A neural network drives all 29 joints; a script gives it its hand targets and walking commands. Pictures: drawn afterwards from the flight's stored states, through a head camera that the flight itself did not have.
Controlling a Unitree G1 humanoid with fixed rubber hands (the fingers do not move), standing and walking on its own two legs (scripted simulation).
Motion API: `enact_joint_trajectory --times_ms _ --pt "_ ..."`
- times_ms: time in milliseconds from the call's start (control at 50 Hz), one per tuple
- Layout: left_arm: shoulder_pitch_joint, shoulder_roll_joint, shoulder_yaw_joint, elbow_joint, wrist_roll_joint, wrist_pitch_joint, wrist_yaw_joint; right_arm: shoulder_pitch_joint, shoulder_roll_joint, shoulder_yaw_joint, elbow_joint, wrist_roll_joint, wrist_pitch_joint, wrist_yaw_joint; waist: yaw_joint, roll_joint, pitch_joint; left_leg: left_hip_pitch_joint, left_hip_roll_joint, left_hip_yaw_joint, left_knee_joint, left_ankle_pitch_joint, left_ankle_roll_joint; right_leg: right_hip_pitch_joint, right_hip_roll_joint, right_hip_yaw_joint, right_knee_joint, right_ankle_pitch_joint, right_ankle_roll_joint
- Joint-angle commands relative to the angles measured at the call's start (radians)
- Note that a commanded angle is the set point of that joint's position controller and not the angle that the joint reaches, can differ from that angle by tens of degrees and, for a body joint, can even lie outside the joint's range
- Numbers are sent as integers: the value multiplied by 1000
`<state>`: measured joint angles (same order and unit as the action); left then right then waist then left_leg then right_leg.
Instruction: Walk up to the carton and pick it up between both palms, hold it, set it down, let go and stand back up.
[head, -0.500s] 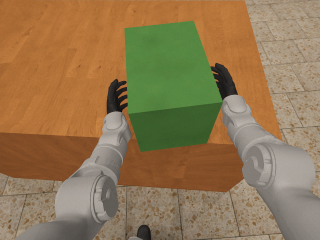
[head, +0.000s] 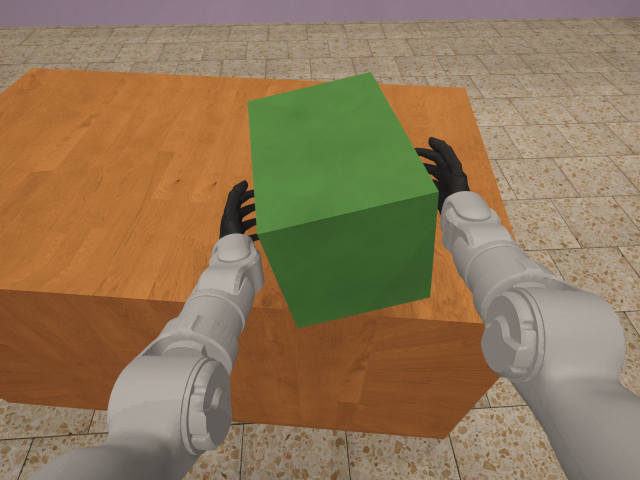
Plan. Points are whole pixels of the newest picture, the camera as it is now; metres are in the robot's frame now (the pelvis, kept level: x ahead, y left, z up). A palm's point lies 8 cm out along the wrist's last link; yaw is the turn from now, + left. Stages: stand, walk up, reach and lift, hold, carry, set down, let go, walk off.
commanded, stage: reach and lift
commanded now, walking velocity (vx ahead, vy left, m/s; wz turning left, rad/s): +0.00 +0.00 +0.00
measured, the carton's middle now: (335, 195) +0.51 +0.06 +0.07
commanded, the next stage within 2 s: none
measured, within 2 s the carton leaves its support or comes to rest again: neither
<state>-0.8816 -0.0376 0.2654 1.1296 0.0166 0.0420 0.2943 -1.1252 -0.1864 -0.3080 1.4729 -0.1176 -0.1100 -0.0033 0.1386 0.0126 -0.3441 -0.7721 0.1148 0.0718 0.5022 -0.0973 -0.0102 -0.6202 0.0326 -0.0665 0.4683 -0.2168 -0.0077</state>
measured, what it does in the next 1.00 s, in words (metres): stands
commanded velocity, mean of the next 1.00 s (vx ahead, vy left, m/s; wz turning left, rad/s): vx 0.00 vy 0.00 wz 0.00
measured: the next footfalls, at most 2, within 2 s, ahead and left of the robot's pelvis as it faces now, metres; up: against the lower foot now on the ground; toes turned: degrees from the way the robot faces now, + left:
none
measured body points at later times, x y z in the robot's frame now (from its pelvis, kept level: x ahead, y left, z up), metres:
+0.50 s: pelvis +0.00 -0.01 +0.02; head -0.03 +0.03 +0.47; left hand +0.41 +0.17 +0.13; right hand +0.43 -0.12 +0.16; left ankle +0.06 +0.13 -0.73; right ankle -0.02 -0.12 -0.73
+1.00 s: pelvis +0.01 +0.00 +0.02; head -0.02 +0.03 +0.47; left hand +0.41 +0.18 +0.15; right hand +0.42 -0.11 +0.17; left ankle +0.06 +0.13 -0.73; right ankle -0.02 -0.12 -0.73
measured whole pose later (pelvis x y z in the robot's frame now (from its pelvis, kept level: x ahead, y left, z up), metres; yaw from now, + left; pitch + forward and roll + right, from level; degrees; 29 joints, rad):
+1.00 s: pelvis +0.01 +0.00 +0.02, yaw +2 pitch +2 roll -1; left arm -0.73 0.00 0.33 0.74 0.24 0.27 0.11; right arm -0.79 0.01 -0.21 0.96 0.00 0.03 -0.13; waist 0.00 -0.06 -0.13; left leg -0.29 0.07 0.06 0.32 -0.06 -0.02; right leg -0.14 0.01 -0.06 0.30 -0.19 -0.01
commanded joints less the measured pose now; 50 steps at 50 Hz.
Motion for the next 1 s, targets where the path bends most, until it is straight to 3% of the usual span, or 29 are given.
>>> enact_joint_trajectory --times_ms 0,100,220,360,440,600,680,760,880,920,980 --pt "-1013 -547 -179 -310 36 -25 -144 -654 652 77 -126 -2 25 168 -42 -68 -635 697 -89 -18 1 195 -13 181 50 14 -69 301 55" --pt "-962 -528 -107 -308 96 36 -164 -604 648 34 -150 -2 74 154 -61 -43 -494 747 -90 -12 -52 158 -8 228 32 16 -113 259 58" --pt "-885 -533 -57 -351 169 82 -194 -531 639 -22 -192 -36 81 136 -92 12 -380 848 -87 -5 -82 205 -15 262 20 3 -161 264 53" --pt "-781 -537 -63 -362 225 110 -231 -491 638 -3 -330 -60 60 113 -109 29 -300 893 -81 -4 -115 195 -17 292 8 -13 -200 212 50" --pt "-763 -575 -112 -394 224 105 -237 -511 658 38 -437 -61 40 113 -114 47 -316 918 -76 -3 -118 214 -22 278 5 -21 -211 198 43" --pt "-790 -609 -232 -454 163 70 -234 -538 733 171 -556 -23 30 101 -125 20 -431 905 -80 -19 -115 206 -14 309 -3 -8 -193 243 41" --pt "-779 -598 -229 -448 157 83 -242 -511 756 201 -558 -9 52 88 -118 -9 -419 893 -87 -20 -133 160 -1 322 -9 1 -198 228 47" --pt "-729 -586 -216 -445 163 99 -268 -470 779 242 -583 12 63 61 -112 -37 -402 874 -100 -16 -139 174 5 389 -13 11 -191 313 62" --pt "-629 -598 -280 -535 154 145 -313 -416 790 369 -701 114 81 2 -134 -28 -363 895 -116 -22 -122 281 -13 508 -9 27 -178 505 76" --pt "-600 -600 -302 -580 159 167 -326 -397 781 403 -744 144 91 -16 -147 -6 -316 906 -120 -26 -122 297 -24 522 -5 23 -183 515 77" --pt "-587 -591 -308 -614 176 209 -341 -393 752 396 -774 158 117 -38 -169 18 -208 942 -118 -33 -134 282 -32 483 0 15 -212 410 71"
